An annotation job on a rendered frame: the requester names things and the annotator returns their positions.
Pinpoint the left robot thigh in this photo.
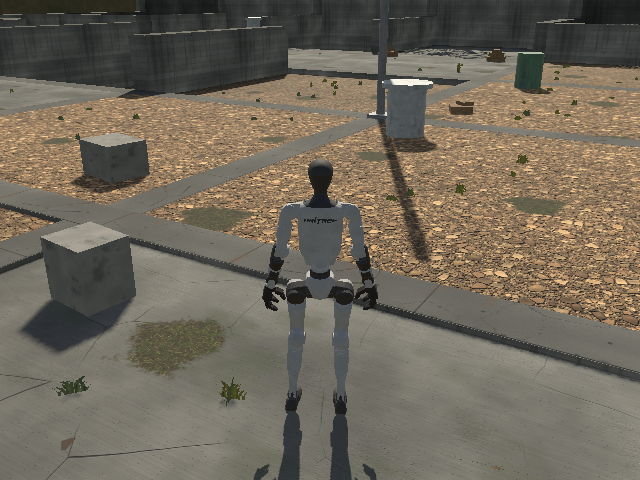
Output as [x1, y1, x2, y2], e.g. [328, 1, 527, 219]
[286, 279, 306, 349]

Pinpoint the robot right hand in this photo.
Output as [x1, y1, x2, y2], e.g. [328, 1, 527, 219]
[355, 284, 378, 310]

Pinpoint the robot left upper arm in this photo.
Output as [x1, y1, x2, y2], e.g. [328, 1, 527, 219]
[274, 202, 300, 258]

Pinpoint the robot right upper arm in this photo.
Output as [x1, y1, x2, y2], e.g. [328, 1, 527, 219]
[341, 202, 366, 259]

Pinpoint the left robot foot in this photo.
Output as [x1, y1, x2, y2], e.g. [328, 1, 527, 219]
[285, 385, 302, 411]

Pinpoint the robot left hand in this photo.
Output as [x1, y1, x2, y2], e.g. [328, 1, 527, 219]
[262, 286, 286, 311]

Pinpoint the right robot forearm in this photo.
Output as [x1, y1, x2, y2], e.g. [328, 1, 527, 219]
[356, 243, 375, 288]

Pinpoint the left robot forearm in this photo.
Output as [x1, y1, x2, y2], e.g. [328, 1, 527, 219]
[265, 243, 284, 289]

